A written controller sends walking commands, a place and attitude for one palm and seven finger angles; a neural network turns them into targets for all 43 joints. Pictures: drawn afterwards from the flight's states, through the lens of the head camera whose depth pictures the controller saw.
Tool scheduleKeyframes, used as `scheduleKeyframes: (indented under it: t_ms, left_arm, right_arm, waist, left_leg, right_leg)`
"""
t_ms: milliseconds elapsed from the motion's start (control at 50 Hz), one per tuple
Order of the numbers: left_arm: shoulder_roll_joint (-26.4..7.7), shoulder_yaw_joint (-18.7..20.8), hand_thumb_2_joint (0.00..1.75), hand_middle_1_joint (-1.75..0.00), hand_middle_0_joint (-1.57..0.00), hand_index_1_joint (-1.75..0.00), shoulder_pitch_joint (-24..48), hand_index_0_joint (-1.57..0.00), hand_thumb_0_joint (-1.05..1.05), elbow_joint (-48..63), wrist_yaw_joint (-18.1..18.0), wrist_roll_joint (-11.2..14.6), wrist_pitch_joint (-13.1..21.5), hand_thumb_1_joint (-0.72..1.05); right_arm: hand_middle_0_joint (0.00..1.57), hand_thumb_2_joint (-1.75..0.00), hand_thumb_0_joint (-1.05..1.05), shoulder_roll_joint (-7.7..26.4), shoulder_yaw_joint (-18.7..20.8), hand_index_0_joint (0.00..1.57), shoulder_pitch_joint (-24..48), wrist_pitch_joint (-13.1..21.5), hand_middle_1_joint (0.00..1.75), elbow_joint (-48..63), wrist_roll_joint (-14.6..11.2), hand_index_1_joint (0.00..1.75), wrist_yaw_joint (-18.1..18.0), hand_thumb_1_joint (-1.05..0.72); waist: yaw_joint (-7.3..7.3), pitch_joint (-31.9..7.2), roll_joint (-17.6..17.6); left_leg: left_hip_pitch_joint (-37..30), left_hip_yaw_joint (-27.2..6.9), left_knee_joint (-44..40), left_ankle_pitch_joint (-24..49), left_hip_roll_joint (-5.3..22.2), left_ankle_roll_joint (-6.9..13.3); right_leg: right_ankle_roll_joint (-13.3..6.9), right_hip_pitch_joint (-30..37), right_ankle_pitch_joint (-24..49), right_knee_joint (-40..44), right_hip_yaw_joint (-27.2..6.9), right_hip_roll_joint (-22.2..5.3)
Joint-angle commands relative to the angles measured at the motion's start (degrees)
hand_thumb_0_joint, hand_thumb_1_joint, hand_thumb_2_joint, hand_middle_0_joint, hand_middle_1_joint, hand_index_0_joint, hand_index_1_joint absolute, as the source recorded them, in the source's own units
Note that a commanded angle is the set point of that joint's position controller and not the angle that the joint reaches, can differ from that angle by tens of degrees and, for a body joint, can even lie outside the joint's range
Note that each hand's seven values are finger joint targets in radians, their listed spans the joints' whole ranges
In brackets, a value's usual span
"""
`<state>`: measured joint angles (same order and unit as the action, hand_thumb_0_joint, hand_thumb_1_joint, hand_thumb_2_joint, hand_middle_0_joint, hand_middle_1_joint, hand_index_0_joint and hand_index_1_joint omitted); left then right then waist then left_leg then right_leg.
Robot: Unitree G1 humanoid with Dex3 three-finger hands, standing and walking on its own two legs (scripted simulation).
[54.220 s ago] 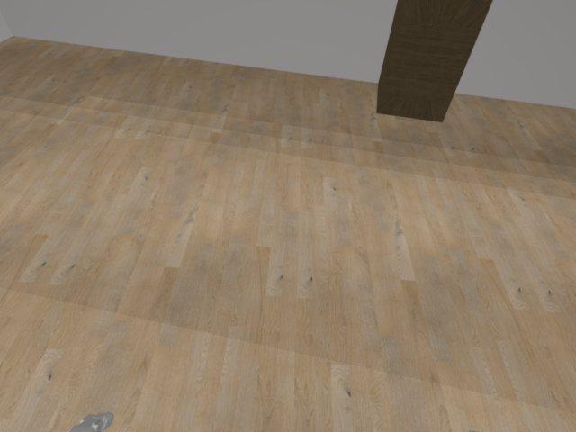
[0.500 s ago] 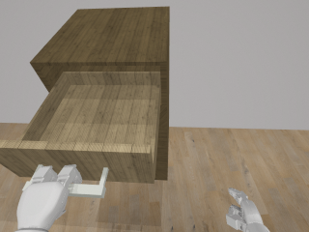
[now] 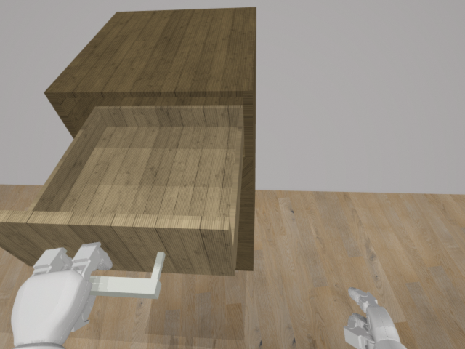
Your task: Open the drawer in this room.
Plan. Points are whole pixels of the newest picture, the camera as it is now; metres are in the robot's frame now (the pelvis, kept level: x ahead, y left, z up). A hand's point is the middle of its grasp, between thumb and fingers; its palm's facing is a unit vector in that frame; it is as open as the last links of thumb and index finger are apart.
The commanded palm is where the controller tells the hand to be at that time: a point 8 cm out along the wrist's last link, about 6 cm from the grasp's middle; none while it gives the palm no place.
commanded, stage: open the thumb to release the handle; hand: left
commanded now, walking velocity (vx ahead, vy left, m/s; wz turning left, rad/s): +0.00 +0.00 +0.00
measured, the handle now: (103, 271) +0.21 +0.23 +0.06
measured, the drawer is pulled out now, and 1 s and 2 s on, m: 0.30 0.30 0.30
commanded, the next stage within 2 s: lift the hand off the handle in 0.26 s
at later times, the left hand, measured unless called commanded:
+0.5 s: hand (91, 310) +0.16 +0.23 +0.04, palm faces +0.05 -0.13 -0.99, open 13.7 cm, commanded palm +0.14 +0.23 +0.09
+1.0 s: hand (78, 294) +0.17 +0.24 +0.08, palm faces +0.06 -0.08 -0.99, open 13.4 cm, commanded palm +0.15 +0.24 +0.14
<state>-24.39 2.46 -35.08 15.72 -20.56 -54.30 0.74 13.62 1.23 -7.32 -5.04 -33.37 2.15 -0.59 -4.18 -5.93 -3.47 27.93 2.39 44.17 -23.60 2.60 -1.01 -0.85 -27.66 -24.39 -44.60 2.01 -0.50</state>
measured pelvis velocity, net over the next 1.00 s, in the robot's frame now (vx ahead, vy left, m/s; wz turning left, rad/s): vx -0.01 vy -0.01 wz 0.02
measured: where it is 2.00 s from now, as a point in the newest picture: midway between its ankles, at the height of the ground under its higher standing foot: outside the picture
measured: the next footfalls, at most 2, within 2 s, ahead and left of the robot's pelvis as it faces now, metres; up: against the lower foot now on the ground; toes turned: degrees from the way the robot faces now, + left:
none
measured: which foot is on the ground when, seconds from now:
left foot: down 0.00-1.00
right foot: down 0.00-1.00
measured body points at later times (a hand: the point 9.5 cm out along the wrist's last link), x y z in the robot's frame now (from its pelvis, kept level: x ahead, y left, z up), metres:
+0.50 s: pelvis -0.01 +0.00 +0.00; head +0.00 -0.03 +0.45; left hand +0.15 +0.24 +0.10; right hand +0.20 -0.21 -0.09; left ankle -0.02 +0.13 -0.71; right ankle -0.02 -0.11 -0.71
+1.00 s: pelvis -0.01 -0.01 +0.01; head -0.01 -0.04 +0.46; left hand +0.16 +0.24 +0.13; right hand +0.21 -0.21 -0.09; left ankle -0.02 +0.13 -0.71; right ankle -0.02 -0.11 -0.71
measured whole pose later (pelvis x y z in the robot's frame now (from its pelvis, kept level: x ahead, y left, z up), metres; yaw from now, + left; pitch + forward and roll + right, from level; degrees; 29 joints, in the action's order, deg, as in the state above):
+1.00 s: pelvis -0.01 -0.01 +0.01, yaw +1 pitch +2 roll +0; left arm -25.9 -1.5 -26.1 15.7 -13.5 -53.8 -2.9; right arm 13.6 -0.4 -6.8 -4.0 -34.7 1.4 -2.5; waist -5.5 -3.4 -4.7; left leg 20.7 1.2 37.8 -19.5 2.0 -1.2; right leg -1.2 -20.1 -21.2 -38.8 3.2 -0.8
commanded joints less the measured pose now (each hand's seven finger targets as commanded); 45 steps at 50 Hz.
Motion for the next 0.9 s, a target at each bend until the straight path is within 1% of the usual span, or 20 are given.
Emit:
scheduleKeyframes:
  t_ms: [0, 60, 140, 160, 240, 260, 320, 340, 360, 400, 420, 460, 500, 520, 560, 600, 640, 720, 740, 880]
  left_arm:
    - [-9.07, 7.62, 0.51, -1.25, -0.33, -1.25, 1.13, -0.33, 0.0, 8.57, -1.52, -1.37, -1.44, -0.01]
    - [-9.81, 8.25, 0.42, -1.23, -0.32, -1.23, 1.67, -0.32, 0.0, 8.5, -0.84, -0.97, -1.16, -0.22]
    - [-7.95, 5.67, 0.3, -1.2, -0.3, -1.2, 3.46, -0.3, 0.0, 9.51, -0.31, -0.99, -0.86, -0.5]
    - [-9.11, 7.0, 0.3, -1.2, -0.3, -1.2, 4.36, -0.3, 0.0, 8.86, -0.32, -1.02, -0.85, -0.5]
    - [-8.39, 5.45, 0.3, -1.2, -0.3, -1.2, 7.11, -0.3, 0.0, 8.1, 0.02, -2.22, -0.58, -0.5]
    - [-8.72, 5.6, 0.3, -1.2, -0.3, -1.2, 8.27, -0.3, 0.0, 8.6, 0.07, -2.13, -0.69, -0.5]
    - [-8.29, 5.01, 0.3, -1.2, -0.3, -1.2, 7.59, -0.3, 0.0, 8.34, 0.21, -2.31, -0.54, -0.5]
    - [-0.88, -2.62, 0.3, -1.2, -0.3, -1.2, 5.06, -0.3, 0.0, 8.92, 0.95, -1.83, -0.76, -0.5]
    - [-1.59, -2.32, 0.3, -1.2, -0.3, -1.2, 6.13, -0.3, 0.0, 9.18, 1.46, -1.31, -0.83, -0.5]
    - [-4.72, -0.21, 0.3, -1.2, -0.3, -1.2, 7.4, -0.3, 0.0, 10.35, 1.34, -1.88, -0.59, -0.5]
    - [-5.61, -0.19, 0.3, -1.2, -0.3, -1.2, 8.79, -0.3, 0.0, 10.49, 0.91, -2.82, -0.84, -0.5]
    - [-7.12, 1.59, 0.3, -1.2, -0.3, -1.2, 9.06, -0.3, 0.0, 8.25, 0.53, -4.19, -1.37, -0.5]
    - [-6.63, 1.31, 0.3, -1.2, -0.3, -1.2, 10.84, -0.3, 0.0, 7.25, 0.25, -5.03, -1.45, -0.5]
    - [-7.84, 2.23, 0.3, -1.2, -0.3, -1.2, 12.34, -0.3, 0.0, 8.02, -0.07, -5.17, -1.34, -0.5]
    - [-8.8, 4.23, 0.3, -1.2, -0.3, -1.2, 10.56, -0.3, 0.0, 6.83, -0.54, -4.48, -1.96, -0.5]
    - [-6.9, 2.63, 0.3, -1.2, -0.3, -1.2, 12.47, -0.3, 0.0, 7.45, -0.51, -3.67, -2.05, -0.5]
    - [-6.26, 2.23, 0.3, -1.2, -0.3, -1.2, 11.73, -0.3, 0.0, 6.7, -0.3, -2.69, -2.22, -0.5]
    - [-9.04, 3.36, 0.3, -1.2, -0.3, -1.2, 15.7, -0.3, 0.0, 11.89, -0.31, -2.29, -1.86, -0.5]
    - [-9.04, 3.67, 0.3, -1.2, -0.3, -1.2, 13.78, -0.3, 0.0, 12.01, -0.29, -2.28, -2.0, -0.5]
    - [-10.39, 4.29, 0.3, -1.2, -0.3, -1.2, 16.11, -0.3, 0.0, 12.53, 2.67, -0.38, -3.59, -0.5]
  right_arm:
    - [0.2, -0.9, 0.0, 5.18, 1.19, 0.2, 7.96, 2.76, 0.3, 9.47, 0.01, 0.3, -0.79, -0.9]
    - [0.2, -0.9, 0.0, 5.38, 1.13, 0.2, 7.88, 2.89, 0.3, 9.62, -0.34, 0.3, -0.99, -0.9]
    - [0.2, -0.9, 0.0, 5.06, 0.91, 0.2, 7.66, 3.23, 0.3, 9.84, -0.21, 0.3, -0.89, -0.9]
    - [0.2, -0.9, 0.0, 5.14, 0.97, 0.2, 7.7, 3.29, 0.3, 9.61, -0.22, 0.3, -1.05, -0.9]
    - [0.2, -0.9, 0.0, 4.78, 0.62, 0.2, 7.78, 3.3, 0.3, 9.41, 0.04, 0.3, -1.05, -0.9]
    - [0.2, -0.9, 0.0, 4.9, 0.68, 0.2, 8.01, 3.41, 0.3, 9.38, 0.07, 0.3, -1.14, -0.9]
    - [0.2, -0.9, 0.0, 4.69, 0.77, 0.2, 7.56, 3.6, 0.3, 9.36, 0.05, 0.3, -1.05, -0.9]
    - [0.2, -0.9, 0.0, 4.2, 0.71, 0.2, 7.62, 3.95, 0.3, 9.95, 0.24, 0.3, -0.19, -0.9]
    - [0.2, -0.9, 0.0, 4.44, 0.91, 0.2, 7.17, 4.04, 0.3, 10.24, -0.25, 0.3, 0.15, -0.9]
    - [0.2, -0.9, 0.0, 4.82, 1.14, 0.2, 7.54, 3.98, 0.3, 9.81, -0.03, 0.3, -0.17, -0.9]
    - [0.2, -0.9, 0.0, 4.81, 0.61, 0.2, 7.42, 3.93, 0.3, 10.05, 0.46, 0.3, -0.16, -0.9]
    - [0.2, -0.9, 0.0, 4.72, 0.45, 0.2, 7.78, 3.63, 0.3, 9.61, 0.43, 0.3, -0.24, -0.9]
    - [0.2, -0.9, 0.0, 4.22, 0.35, 0.2, 8.09, 3.51, 0.3, 9.39, 0.26, 0.3, -0.2, -0.9]
    - [0.2, -0.9, 0.0, 4.31, 0.3, 0.2, 7.73, 3.53, 0.3, 9.46, 0.46, 0.3, -0.26, -0.9]
    - [0.2, -0.9, 0.0, 4.31, 0.47, 0.2, 8.26, 3.51, 0.3, 9.28, 0.08, 0.3, -0.67, -0.9]
    - [0.2, -0.9, 0.0, 4.08, 0.63, 0.2, 8.19, 3.62, 0.3, 8.98, -0.18, 0.3, -0.76, -0.9]
    - [0.2, -0.9, 0.0, 4.16, 0.71, 0.2, 8.33, 3.86, 0.3, 8.9, -0.36, 0.3, -1.03, -0.9]
    - [0.2, -0.9, 0.0, 4.28, 0.52, 0.2, 8.72, 4.21, 0.3, 8.94, -0.16, 0.3, -1.45, -0.9]
    - [0.2, -0.9, 0.0, 4.14, 0.49, 0.2, 8.76, 4.25, 0.3, 9.1, -0.06, 0.3, -1.51, -0.9]
    - [0.2, -0.9, 0.0, 4.27, -0.27, 0.2, 9.93, 4.21, 0.3, 8.68, -0.79, 0.3, -2.26, -0.9]
  waist:
    - [-0.92, -6.19, 3.98]
    - [-1.06, -5.88, 2.59]
    - [-0.89, -5.57, 1.79]
    - [-0.76, -5.68, 3.1]
    - [-0.69, -4.26, 2.23]
    - [-0.68, -4.75, 0.94]
    - [-0.94, -5.23, 0.82]
    - [-0.38, -5.02, 0.69]
    - [0.28, -5.57, 2.08]
    - [-0.69, -5.76, 1.69]
    - [-0.51, -5.57, 2.17]
    - [-0.95, -4.47, 3.15]
    - [-1.1, -3.56, 3.07]
    - [-1.19, -4.82, 2.68]
    - [-1.73, -5.67, 1.33]
    - [-1.01, -5.56, 0.33]
    - [-0.78, -5.35, 1.57]
    - [-0.83, -6.98, -0.09]
    - [-1.36, -7.01, -0.1]
    - [-1.09, -4.15, 2.46]
  left_leg:
    - [-5.71, -0.81, -4.59, 17.51, -3.32, 1.97]
    - [-6.5, -1.08, -5.38, 16.62, -3.11, 1.81]
    - [-7.23, -1.35, -5.87, 15.3, -3.09, 1.85]
    - [-7.3, -1.34, -5.82, 15.07, -3.07, 1.79]
    - [-6.89, -1.46, -6.17, 13.36, -3.34, 1.82]
    - [-7.6, -1.42, -6.43, 13.44, -3.23, 1.65]
    - [-7.96, -1.34, -6.36, 13.56, -3.32, 1.78]
    - [-8.04, -1.56, -6.21, 14.69, -3.36, 1.92]
    - [-8.17, -1.92, -6.14, 15.22, -2.95, 1.87]
    - [-7.93, -1.79, -6.47, 14.26, -2.98, 1.87]
    - [-7.69, -1.78, -6.27, 13.23, -3.24, 1.89]
    - [-6.92, -1.72, -6.52, 12.78, -3.34, 1.56]
    - [-6.64, -1.65, -6.71, 11.59, -3.38, 1.64]
    - [-7.17, -1.58, -6.59, 11.71, -3.52, 1.62]
    - [-7.5, -1.43, -6.97, 12.7, -3.58, 1.41]
    - [-7.9, -1.33, -6.93, 12.82, -3.57, 1.52]
    - [-7.64, -1.32, -6.94, 13.01, -3.67, 1.77]
    - [-9.69, -1.36, -7.74, 13.21, -3.69, 1.82]
    - [-9.97, -1.27, -7.97, 13.86, -3.64, 1.86]
    - [-11.24, -1.13, -9.96, 13.72, -3.78, 2.14]
  right_leg:
    - [-0.13, 3.68, 23.72, 7.02, -0.86, 0.78]
    - [-0.37, 3.9, 20.71, 7.91, -0.73, 1.01]
    - [-0.36, 2.74, 17.31, 8.21, 0.06, 1.04]
    - [-0.43, 2.92, 17.22, 8.7, -0.43, 1.15]
    - [-0.48, 2.07, 15.18, 8.9, -0.16, 1.13]
    - [-0.68, 2.14, 14.76, 9.24, -0.46, 1.11]
    - [-0.71, 2.28, 14.5, 9.22, -0.33, 1.14]
    - [-0.76, 1.74, 15.12, 8.53, 0.41, 1.21]
    - [-0.85, 1.59, 14.5, 8.63, 0.24, 1.31]
    - [-0.84, 2.25, 14.15, 8.95, 0.01, 1.32]
    - [-0.78, 1.15, 13.04, 9.09, -0.48, 1.08]
    - [-1.07, 1.58, 13.15, 9.41, -1.0, 1.29]
    - [-1.15, 1.21, 12.02, 9.28, -0.8, 1.27]
    - [-1.16, 1.21, 11.94, 9.22, -1.15, 1.14]
    - [-1.29, 3.4, 13.52, 9.46, -1.11, 1.38]
    - [-1.17, 3.09, 13.97, 9.36, -0.71, 1.37]
    - [-0.83, 3.61, 14.99, 9.68, -0.56, 1.28]
    - [-0.8, 4.18, 13.51, 10.76, -1.01, 0.92]
    - [-0.82, 5.0, 14.3, 10.95, -0.9, 0.84]
    - [-0.01, 7.13, 14.99, 13.77, -0.96, 0.21]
